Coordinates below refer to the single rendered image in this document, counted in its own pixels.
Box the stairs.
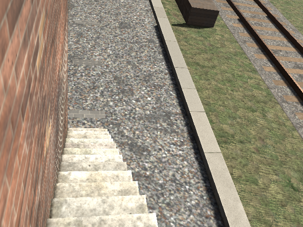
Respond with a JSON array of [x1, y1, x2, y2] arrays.
[[46, 128, 158, 227]]

